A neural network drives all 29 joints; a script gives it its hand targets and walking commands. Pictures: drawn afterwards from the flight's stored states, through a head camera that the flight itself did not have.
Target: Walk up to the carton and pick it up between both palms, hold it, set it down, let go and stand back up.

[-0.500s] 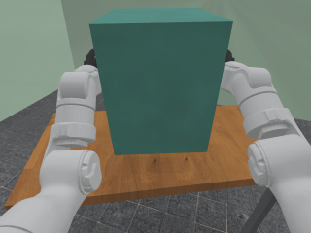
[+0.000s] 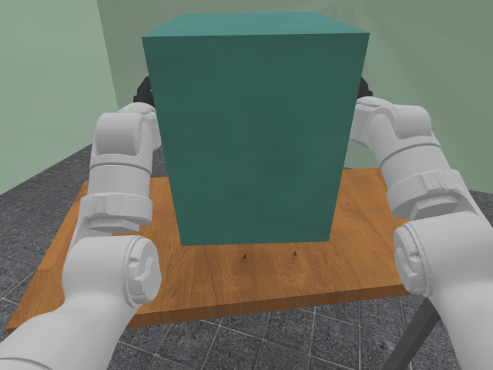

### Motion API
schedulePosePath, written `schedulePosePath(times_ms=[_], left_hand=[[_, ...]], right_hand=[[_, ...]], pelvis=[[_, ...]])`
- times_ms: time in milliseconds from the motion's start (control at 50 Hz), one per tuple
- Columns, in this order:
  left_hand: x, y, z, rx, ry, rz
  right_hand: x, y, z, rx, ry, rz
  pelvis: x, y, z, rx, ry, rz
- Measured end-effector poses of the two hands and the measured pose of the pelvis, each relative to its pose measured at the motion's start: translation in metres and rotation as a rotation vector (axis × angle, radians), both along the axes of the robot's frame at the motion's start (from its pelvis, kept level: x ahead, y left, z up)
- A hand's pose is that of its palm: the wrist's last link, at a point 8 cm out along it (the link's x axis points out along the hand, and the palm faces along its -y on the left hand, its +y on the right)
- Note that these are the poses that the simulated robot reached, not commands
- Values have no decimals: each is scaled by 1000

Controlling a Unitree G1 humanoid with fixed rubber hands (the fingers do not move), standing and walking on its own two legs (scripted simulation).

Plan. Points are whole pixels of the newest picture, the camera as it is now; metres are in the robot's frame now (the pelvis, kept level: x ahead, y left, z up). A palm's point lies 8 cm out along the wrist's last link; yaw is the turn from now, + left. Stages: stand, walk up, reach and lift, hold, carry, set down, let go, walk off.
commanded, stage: hold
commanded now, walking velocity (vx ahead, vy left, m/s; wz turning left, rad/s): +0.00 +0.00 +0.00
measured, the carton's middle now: (251, 121) +0.41 +0.00 +0.29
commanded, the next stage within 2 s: set down in 0.40 s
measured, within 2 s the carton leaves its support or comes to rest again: neither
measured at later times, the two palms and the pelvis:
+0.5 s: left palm (144, 119) +0.38 +0.16 +0.30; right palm (355, 114) +0.37 -0.15 +0.32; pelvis +0.00 +0.00 +0.00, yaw +1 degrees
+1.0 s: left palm (142, 143) +0.41 +0.18 +0.25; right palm (328, 142) +0.41 -0.13 +0.26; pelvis +0.00 +0.00 +0.00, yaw +1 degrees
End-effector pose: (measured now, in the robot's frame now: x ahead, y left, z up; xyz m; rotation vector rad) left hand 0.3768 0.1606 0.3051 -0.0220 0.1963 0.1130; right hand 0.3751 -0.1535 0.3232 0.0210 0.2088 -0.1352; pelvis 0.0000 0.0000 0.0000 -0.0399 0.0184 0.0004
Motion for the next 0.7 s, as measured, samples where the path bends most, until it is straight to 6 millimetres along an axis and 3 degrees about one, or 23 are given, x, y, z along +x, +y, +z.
schedulePosePath(times_ms=[480,700], left_hand=[[-2,3,0,-12,-9,2],[14,11,-5,-32,-60,15]], right_hand=[[-3,3,1,-1,-5,-2],[14,11,-7,36,-56,-2]], pelvis=[[-2,0,0,0,-11,7],[-5,1,2,12,-31,10]])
